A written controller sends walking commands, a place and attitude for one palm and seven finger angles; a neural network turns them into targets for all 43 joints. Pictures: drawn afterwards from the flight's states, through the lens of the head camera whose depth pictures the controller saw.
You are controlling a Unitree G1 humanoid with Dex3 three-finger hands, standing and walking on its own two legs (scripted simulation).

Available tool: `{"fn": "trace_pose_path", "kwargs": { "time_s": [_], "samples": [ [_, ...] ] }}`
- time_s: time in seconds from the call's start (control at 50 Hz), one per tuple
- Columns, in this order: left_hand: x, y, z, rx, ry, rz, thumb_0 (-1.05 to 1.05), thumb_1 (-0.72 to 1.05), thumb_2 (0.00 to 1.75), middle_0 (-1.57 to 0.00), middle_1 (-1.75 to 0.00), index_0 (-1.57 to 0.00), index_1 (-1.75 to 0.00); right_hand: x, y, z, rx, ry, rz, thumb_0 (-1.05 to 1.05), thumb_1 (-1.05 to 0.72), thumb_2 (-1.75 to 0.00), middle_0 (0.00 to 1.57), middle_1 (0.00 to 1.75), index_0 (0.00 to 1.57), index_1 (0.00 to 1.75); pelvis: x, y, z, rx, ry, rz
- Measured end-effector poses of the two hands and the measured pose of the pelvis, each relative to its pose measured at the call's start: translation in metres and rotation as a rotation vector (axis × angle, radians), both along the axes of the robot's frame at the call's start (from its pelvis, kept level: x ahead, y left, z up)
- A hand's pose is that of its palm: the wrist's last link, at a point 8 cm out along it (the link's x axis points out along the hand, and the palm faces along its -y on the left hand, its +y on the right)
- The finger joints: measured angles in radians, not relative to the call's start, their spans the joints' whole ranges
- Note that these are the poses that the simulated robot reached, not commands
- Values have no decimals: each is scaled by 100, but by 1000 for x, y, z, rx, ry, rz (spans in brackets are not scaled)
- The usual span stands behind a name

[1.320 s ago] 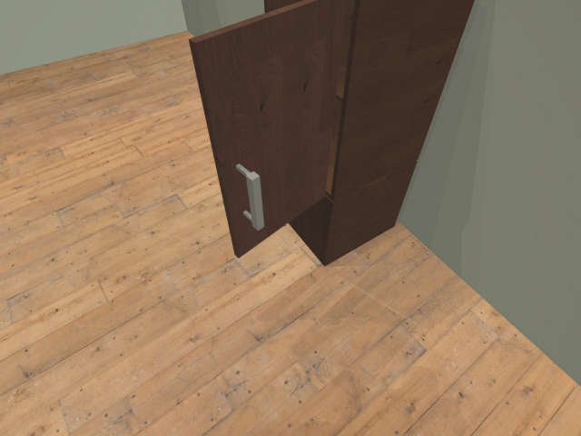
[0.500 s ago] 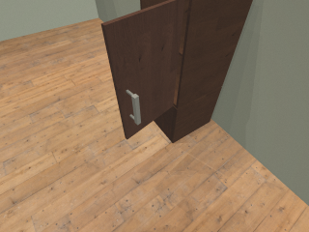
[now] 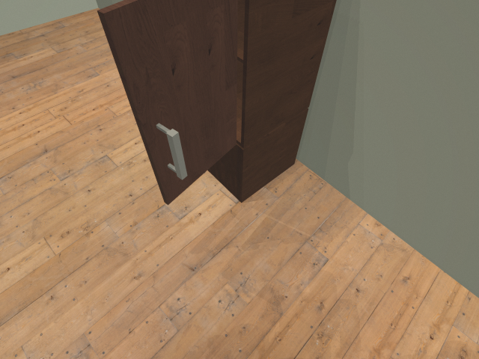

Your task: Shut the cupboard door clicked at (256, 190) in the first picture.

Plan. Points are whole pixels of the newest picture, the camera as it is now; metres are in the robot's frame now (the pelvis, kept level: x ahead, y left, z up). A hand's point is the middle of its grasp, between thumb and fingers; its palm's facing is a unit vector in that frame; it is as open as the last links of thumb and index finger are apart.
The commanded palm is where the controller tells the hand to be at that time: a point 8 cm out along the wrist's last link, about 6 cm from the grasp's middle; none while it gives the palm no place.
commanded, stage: walk around to get in front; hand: left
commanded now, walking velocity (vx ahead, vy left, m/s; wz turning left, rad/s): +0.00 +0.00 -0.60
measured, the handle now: (172, 152) +0.60 +0.22 -0.10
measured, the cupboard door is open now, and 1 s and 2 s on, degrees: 100 100 100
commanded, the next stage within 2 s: none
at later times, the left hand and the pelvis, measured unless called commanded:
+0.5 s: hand out of the picture +0.09 +0.17 -0.16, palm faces -0.22 -0.94 -0.25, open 7.4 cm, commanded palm none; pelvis -0.01 -0.02 +0.01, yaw -18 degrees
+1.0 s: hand (200, 342) +0.17 +0.09 -0.17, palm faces -0.56 -0.79 -0.26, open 7.4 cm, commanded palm none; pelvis -0.03 -0.03 +0.00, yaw -35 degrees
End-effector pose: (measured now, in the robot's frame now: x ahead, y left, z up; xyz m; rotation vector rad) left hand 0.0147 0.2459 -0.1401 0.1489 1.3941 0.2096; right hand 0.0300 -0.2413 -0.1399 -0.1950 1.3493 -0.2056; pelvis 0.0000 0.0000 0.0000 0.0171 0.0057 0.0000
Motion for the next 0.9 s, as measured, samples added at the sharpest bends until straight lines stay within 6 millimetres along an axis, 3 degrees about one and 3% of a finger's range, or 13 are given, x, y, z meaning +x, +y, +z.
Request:
{"fn": "trace_pose_path", "kwargs": {
  "time_s": [0.12,0.2,0.38,0.46,0.54,0.66,0.76,0.82,0.9],
  "samples": [
    [42,-6,12,36,-82,-90,0,91,90,-20,-29,-20,-30,-23,-17,-10,17,-2,-41,1,-91,-90,20,30,20,30,-9,-12,-3,-1,-8,-71],
    [60,-14,12,77,-144,-143,0,91,90,-20,-29,-20,-30,-27,-36,-21,26,-3,-87,1,-91,-90,20,30,20,30,-13,-26,-12,7,-6,-106],
    [65,-31,22,58,-85,-254,0,91,90,-20,-29,-20,-30,6,-53,13,-6,-179,-174,1,-91,-90,20,30,20,30,-16,-29,8,22,12,-237],
    [73,-31,17,30,-81,-293,0,91,90,-21,-29,-20,-30,15,-50,25,-26,-239,-199,1,-91,-90,20,30,20,30,-15,-22,9,16,19,-289],
    [89,-26,3,-2,-88,-330,0,90,90,-21,-30,-20,-30,10,-44,28,-70,-281,-221,1,-91,-90,20,30,20,30,-12,-11,0,-18,38,-331],
    [130,-35,5,-32,-137,-411,0,91,90,-20,-29,-20,-30,-42,-33,32,-89,-173,-252,1,-91,-90,20,30,20,30,-16,-12,6,-33,27,-385],
    [161,-62,15,-37,-185,-515,0,91,90,-20,-29,-20,-30,-96,-36,24,-72,-89,-355,1,-91,-90,20,30,20,30,-19,-21,7,-56,22,-453],
    [176,-83,13,-21,-222,-590,0,91,90,-20,-29,-20,-30,-128,-45,9,-60,-64,-431,1,-91,-90,20,30,20,30,-22,-34,-5,-34,16,-491],
    [180,-101,10,6,-223,-658,0,91,90,-20,-29,-20,-30,-157,-56,1,-73,-26,-518,1,-91,-90,20,30,20,30,-29,-36,-10,-31,6,-548]
  ]
}}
